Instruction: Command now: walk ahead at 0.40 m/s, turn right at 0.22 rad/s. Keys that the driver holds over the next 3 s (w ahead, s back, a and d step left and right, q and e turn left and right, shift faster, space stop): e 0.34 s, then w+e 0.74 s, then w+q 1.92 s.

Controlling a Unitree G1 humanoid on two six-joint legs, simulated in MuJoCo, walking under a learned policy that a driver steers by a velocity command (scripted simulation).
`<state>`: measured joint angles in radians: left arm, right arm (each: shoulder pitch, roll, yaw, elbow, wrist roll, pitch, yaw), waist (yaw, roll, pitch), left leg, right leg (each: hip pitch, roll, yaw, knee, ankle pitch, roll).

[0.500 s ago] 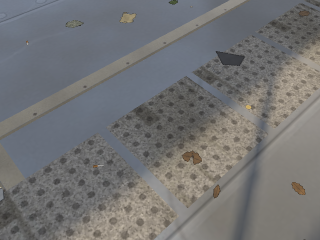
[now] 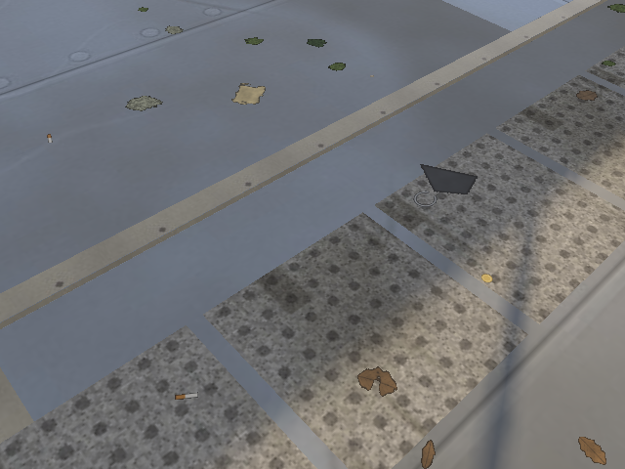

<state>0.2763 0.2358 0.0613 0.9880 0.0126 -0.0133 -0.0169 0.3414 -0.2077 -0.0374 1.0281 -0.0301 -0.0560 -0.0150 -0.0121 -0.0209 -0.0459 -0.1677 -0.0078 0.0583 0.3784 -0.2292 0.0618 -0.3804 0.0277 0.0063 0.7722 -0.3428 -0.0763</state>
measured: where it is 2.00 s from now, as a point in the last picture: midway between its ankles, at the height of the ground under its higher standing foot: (462, 400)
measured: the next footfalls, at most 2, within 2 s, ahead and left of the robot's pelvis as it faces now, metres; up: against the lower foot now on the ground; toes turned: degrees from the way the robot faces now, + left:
right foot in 0.34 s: +0.22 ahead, -0.10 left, +0.00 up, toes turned -14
left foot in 0.84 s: +0.37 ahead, +0.05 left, +0.00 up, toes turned -30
